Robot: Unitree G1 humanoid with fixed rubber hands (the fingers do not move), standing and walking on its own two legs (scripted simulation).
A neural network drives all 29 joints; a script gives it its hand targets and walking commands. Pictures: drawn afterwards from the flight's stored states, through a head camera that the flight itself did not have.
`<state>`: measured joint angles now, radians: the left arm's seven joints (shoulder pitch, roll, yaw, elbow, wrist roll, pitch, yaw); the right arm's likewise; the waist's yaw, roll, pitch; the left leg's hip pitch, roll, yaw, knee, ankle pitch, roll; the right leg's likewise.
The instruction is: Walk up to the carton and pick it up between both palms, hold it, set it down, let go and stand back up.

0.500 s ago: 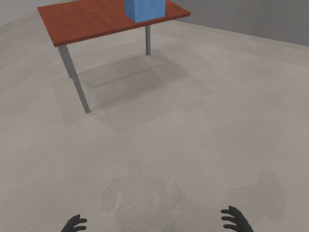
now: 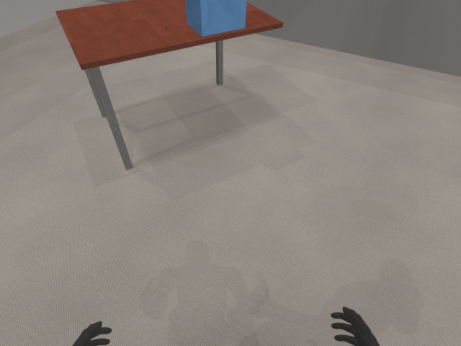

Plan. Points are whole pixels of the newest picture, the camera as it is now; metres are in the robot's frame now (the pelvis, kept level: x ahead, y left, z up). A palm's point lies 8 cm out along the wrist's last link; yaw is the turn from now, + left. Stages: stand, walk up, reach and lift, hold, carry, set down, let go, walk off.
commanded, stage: stand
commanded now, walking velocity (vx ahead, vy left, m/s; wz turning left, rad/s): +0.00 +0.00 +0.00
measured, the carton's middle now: out of the picture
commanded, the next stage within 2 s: none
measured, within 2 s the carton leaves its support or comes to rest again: neither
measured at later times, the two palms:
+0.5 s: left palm out of the picture +0.11 +0.27 -0.09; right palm out of the picture +0.13 -0.24 -0.08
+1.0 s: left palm out of the picture +0.10 +0.27 -0.09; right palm out of the picture +0.11 -0.24 -0.08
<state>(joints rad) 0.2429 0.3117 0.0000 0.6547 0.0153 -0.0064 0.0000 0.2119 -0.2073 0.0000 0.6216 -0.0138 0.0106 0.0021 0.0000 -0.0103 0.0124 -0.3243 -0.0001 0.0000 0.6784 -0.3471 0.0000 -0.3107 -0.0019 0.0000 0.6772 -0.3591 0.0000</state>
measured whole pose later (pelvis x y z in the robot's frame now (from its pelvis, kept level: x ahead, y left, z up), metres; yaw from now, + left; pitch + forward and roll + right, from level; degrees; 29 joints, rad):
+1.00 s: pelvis -0.02 +0.00 +0.00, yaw +0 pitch -2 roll +0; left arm 0.24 0.33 0.00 0.69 0.01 -0.01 0.00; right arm 0.21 -0.24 0.00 0.66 -0.01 0.01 0.01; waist 0.00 -0.01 0.01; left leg -0.32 0.00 0.00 0.67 -0.31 0.00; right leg -0.31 0.00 0.00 0.67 -0.33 0.00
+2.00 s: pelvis -0.03 +0.00 +0.01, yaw +0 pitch -1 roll +0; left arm 0.24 0.33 0.00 0.78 0.00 -0.02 0.00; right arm 0.21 -0.24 0.00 0.75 0.00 0.01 0.01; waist 0.00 -0.01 0.01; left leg -0.32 0.00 0.00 0.59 -0.25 0.00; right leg -0.31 0.00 0.00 0.61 -0.27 0.00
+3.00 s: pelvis -0.03 +0.00 +0.01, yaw +0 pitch -1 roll +0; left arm 0.24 0.33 0.00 0.84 0.00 -0.02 0.00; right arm 0.21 -0.25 0.00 0.80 0.00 0.00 0.01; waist 0.00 -0.01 0.01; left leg -0.31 0.00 0.00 0.56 -0.23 0.00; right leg -0.31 0.00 0.00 0.58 -0.26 0.00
